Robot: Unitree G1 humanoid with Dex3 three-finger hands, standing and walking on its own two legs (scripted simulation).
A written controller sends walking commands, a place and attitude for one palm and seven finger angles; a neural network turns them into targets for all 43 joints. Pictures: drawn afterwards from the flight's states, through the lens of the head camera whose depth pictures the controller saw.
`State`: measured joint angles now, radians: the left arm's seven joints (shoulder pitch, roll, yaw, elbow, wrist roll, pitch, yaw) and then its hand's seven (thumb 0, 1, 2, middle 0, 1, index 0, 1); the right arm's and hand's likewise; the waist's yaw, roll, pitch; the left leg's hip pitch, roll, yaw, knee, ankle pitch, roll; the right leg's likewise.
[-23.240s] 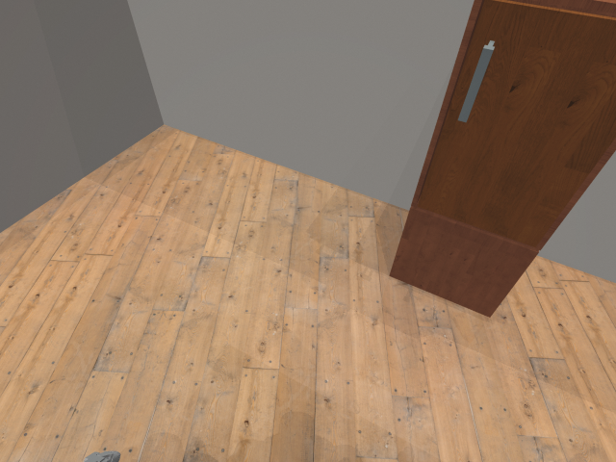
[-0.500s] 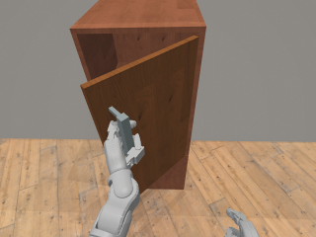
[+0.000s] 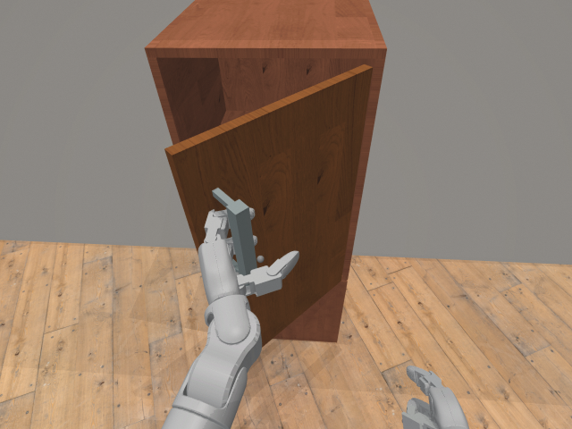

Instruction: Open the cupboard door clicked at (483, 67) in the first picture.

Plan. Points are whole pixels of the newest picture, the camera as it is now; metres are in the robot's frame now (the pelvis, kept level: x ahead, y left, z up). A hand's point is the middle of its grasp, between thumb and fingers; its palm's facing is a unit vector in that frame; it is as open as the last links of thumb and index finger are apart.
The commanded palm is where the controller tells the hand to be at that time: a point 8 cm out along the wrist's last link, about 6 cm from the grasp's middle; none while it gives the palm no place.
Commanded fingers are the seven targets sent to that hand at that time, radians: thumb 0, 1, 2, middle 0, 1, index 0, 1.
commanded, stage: open thumb and fingers to let go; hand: left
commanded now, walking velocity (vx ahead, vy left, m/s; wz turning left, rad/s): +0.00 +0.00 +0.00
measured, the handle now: (236, 242) +0.35 +0.10 +0.10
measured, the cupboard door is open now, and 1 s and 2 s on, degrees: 46 48 48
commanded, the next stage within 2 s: slide the hand sideways off the handle in 0.42 s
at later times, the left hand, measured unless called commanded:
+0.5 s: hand (260, 258) +0.31 +0.06 +0.11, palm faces +0.31 -0.95 -0.03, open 15.0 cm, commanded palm +0.27 +0.10 +0.10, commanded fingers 0.00 -0.50 0.30 -0.15 -0.30 -0.15 -0.30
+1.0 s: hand (249, 292) +0.26 +0.07 +0.11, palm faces -0.07 -1.00 +0.00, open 16.3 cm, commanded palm +0.23 +0.13 +0.10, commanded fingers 0.00 -0.50 0.30 -0.15 -0.30 -0.15 -0.30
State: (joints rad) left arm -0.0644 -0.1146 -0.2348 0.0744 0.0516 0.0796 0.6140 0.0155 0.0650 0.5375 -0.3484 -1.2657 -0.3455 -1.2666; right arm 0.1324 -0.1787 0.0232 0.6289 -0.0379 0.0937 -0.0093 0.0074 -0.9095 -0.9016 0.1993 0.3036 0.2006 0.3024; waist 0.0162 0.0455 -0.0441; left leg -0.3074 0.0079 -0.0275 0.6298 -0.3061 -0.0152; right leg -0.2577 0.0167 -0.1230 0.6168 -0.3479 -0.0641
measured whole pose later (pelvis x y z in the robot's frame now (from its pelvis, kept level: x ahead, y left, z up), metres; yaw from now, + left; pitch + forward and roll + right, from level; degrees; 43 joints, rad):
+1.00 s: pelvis -0.01 +0.02 +0.00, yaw -3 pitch -3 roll +0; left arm 0.10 0.04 -0.19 -0.04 -0.06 -0.03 0.14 -0.01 -0.50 0.30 -0.16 -0.31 -0.15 -0.31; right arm 0.21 -0.19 0.06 0.54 0.01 0.04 -0.01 0.01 -0.91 -0.90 0.20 0.30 0.20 0.30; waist 0.01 0.03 -0.03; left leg -0.27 0.01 0.03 0.61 -0.29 0.01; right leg -0.25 0.02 -0.07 0.61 -0.31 -0.04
